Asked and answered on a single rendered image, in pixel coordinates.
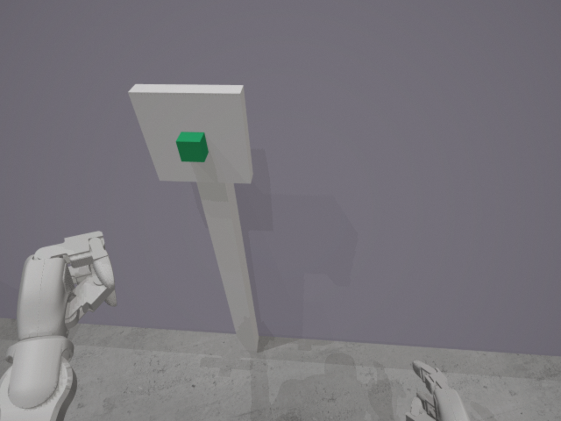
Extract robot left forearm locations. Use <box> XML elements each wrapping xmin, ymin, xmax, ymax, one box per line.
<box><xmin>0</xmin><ymin>336</ymin><xmax>77</xmax><ymax>421</ymax></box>

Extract button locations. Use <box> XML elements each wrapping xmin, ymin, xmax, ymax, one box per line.
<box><xmin>176</xmin><ymin>132</ymin><xmax>209</xmax><ymax>162</ymax></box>

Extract robot left hand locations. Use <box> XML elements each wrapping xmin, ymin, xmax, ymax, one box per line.
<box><xmin>17</xmin><ymin>231</ymin><xmax>117</xmax><ymax>341</ymax></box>

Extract robot right hand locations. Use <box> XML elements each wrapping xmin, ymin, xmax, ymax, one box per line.
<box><xmin>406</xmin><ymin>360</ymin><xmax>471</xmax><ymax>421</ymax></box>

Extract panel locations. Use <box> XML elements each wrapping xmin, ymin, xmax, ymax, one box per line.
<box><xmin>128</xmin><ymin>84</ymin><xmax>259</xmax><ymax>353</ymax></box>

